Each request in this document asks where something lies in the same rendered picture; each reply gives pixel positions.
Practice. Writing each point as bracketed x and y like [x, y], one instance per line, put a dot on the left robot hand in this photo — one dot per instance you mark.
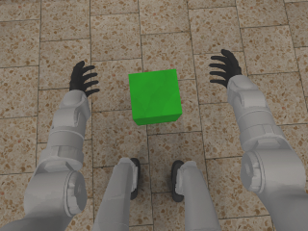
[77, 79]

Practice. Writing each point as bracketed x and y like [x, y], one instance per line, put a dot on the robot right foot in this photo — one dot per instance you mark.
[174, 169]

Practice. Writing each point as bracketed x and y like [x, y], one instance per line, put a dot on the right robot hand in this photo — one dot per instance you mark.
[231, 67]

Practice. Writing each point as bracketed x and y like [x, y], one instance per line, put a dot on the robot right forearm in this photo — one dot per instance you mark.
[254, 118]

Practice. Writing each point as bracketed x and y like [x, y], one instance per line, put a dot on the left robot shin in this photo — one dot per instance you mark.
[125, 160]

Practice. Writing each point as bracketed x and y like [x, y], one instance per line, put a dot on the robot left upper arm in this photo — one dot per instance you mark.
[52, 200]

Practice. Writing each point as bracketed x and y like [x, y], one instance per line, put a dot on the robot left forearm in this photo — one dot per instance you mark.
[66, 137]

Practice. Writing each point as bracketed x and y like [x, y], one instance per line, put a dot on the robot right upper arm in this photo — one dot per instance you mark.
[277, 176]

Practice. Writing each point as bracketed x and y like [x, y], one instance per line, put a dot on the carton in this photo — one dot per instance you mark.
[155, 96]

